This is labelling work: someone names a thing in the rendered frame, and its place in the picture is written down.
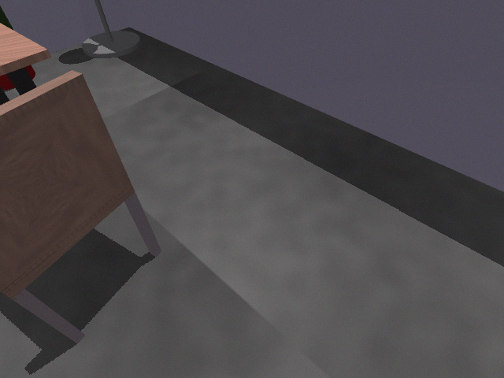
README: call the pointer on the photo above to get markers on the potted plant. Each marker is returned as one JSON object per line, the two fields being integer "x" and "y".
{"x": 5, "y": 82}

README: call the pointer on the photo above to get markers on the table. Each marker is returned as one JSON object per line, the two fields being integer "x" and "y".
{"x": 17, "y": 52}

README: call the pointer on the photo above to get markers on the chair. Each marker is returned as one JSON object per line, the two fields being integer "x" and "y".
{"x": 60, "y": 176}

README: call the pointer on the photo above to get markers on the coat stand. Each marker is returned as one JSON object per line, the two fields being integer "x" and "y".
{"x": 110, "y": 43}

